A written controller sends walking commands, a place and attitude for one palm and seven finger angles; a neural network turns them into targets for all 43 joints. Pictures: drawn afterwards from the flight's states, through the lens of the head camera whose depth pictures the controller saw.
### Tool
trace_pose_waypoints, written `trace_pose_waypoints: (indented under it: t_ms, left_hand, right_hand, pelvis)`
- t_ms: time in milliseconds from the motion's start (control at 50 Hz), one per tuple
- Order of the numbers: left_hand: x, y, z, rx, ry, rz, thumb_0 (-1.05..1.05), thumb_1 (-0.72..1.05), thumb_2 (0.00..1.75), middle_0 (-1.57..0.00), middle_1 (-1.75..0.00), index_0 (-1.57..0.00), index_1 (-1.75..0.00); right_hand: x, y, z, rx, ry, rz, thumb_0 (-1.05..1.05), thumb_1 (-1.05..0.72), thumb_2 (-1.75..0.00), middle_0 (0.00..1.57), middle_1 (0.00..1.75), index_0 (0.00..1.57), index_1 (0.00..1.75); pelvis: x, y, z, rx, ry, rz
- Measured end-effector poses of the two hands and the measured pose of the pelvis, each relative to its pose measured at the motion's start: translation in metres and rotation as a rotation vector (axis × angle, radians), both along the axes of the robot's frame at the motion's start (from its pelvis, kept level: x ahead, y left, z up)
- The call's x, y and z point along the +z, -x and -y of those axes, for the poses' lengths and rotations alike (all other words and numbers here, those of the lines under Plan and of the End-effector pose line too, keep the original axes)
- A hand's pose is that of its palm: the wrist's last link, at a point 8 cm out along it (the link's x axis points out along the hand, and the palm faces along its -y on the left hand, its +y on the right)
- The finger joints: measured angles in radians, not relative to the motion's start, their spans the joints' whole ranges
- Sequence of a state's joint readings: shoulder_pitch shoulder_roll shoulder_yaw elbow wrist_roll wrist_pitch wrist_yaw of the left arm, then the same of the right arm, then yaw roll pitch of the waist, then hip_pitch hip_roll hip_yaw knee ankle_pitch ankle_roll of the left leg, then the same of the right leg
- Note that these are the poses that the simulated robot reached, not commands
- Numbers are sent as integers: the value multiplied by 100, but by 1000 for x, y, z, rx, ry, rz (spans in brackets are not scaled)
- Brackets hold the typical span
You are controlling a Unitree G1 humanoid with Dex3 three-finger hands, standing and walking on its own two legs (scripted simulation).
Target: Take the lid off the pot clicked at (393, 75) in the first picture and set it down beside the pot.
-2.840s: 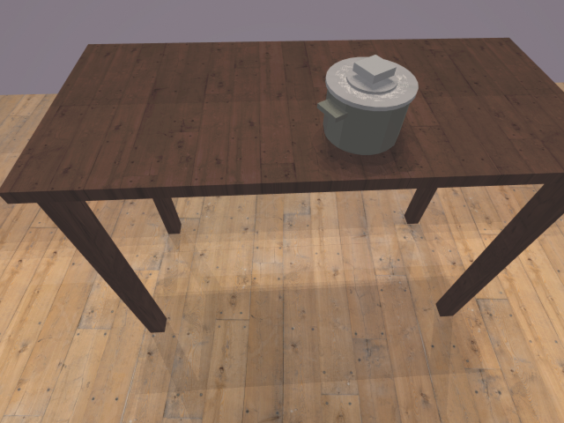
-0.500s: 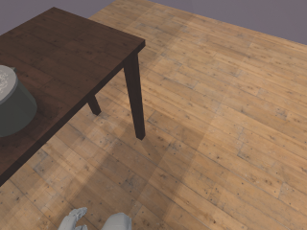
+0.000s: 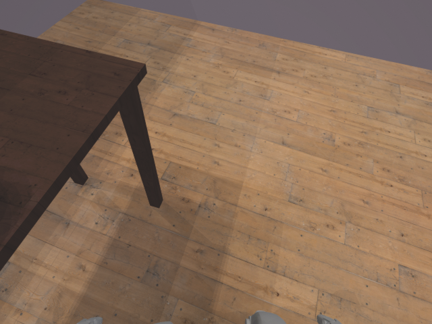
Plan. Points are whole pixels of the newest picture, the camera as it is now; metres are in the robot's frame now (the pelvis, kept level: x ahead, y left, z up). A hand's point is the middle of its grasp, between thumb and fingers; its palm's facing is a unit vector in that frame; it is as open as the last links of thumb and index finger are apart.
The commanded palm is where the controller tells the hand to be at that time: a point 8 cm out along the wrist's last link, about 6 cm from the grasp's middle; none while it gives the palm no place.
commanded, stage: walk to a spot facing it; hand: left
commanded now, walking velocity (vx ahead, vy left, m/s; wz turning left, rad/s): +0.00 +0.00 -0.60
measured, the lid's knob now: out of the picture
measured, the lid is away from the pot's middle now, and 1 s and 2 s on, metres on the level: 0.00 0.00 0.00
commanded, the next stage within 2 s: turn to face it in 1.66 s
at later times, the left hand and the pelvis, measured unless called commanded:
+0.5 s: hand (144, 318) +0.14 +0.16 -0.19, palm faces -0.27 -0.94 -0.19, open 7.4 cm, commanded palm none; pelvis +0.01 -0.01 -0.01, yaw -17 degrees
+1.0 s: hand (189, 285) +0.21 +0.07 -0.16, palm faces -0.55 -0.80 -0.25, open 7.4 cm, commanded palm none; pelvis +0.01 -0.04 -0.01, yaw -35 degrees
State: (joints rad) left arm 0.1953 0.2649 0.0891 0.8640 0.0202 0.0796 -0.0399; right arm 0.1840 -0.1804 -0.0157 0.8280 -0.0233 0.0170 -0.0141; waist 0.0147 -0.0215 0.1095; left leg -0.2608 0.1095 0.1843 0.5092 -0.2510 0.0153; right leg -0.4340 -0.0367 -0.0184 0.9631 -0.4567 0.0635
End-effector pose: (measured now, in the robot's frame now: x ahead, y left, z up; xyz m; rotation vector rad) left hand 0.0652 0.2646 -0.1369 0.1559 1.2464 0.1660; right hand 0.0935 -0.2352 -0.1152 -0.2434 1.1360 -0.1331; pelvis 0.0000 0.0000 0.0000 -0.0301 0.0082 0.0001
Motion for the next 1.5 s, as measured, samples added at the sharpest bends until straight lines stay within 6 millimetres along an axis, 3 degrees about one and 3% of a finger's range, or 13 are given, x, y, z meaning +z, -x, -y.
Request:
trace_pose_waypoints:
  t_ms: [160,280,420,540,740,920,980,1100,1240,1300,1340,1400,1500]
  left_hand:
    - [3,-51,41,-163,-51,76,1,91,90,-20,-29,-20,-30]
    - [10,-59,63,-205,-56,76,1,91,90,-20,-30,-20,-30]
    - [-4,-67,67,-285,-13,15,1,91,90,-21,-30,-20,-30]
    - [-24,-92,56,-336,25,4,1,91,90,-21,-30,-20,-30]
    - [-3,-135,71,-479,28,29,1,91,90,-20,-29,-20,-30]
    - [6,-166,136,-662,1,94,1,91,90,-20,-29,-20,-30]
    - [9,-164,150,-666,-7,120,1,91,90,-20,-30,-20,-30]
    - [9,-148,152,-675,-29,-9,1,91,90,-20,-30,-20,-30]
    - [-10,-160,151,-683,-28,-180,1,91,90,-21,-30,-20,-30]
    - [-29,-187,154,-696,-27,-225,1,91,90,-21,-30,-20,-30]
    - [-34,-213,165,-729,-33,-232,1,91,90,-21,-30,-20,-30]
    - [-28,-262,198,-792,-21,-175,1,91,90,-20,-30,-20,-30]
    - [-7,-343,277,-886,25,-23,1,92,90,-20,-29,-19,-30]
  right_hand:
    - [-33,61,51,-173,-23,-70,0,-91,-90,20,30,20,30]
    - [-28,81,69,-251,-3,-117,1,-91,-90,20,29,20,30]
    - [-12,72,62,-318,14,-34,1,-91,-90,20,29,20,30]
    - [-4,72,38,-362,49,14,0,-91,-90,20,29,20,30]
    - [3,122,10,-490,6,-40,0,-91,-90,20,30,20,30]
    - [-31,197,23,-670,-63,-98,0,-90,-90,21,30,20,30]
    - [-37,211,32,-701,-78,-159,0,-91,-90,20,29,20,30]
    - [-16,180,66,-736,-51,-85,1,-91,-90,20,29,20,30]
    - [-4,95,105,-737,7,45,1,-91,-90,20,29,20,30]
    - [-8,59,116,-741,53,104,0,-91,-90,20,29,20,30]
    - [-8,48,115,-766,62,119,0,-91,-90,20,29,20,30]
    - [-6,47,102,-826,30,85,0,-91,-90,20,29,20,30]
    - [-6,65,81,-960,-33,-34,0,-94,-90,20,30,20,30]
  pelvis:
    - [-17,2,27,-102,-19,-2]
    - [-9,1,33,-161,-28,3]
    - [-7,-4,25,-255,-32,-4]
    - [-14,-10,6,-333,-17,-4]
    - [2,-9,1,-456,8,-2]
    - [-13,-5,29,-582,-19,-5]
    - [-14,-10,40,-600,-8,1]
    - [-1,-37,64,-676,-36,9]
    - [-6,-92,84,-748,-26,6]
    - [-20,-124,92,-790,-14,9]
    - [-22,-137,98,-821,-11,25]
    - [-14,-155,111,-852,-10,35]
    - [0,-182,137,-907,-18,27]
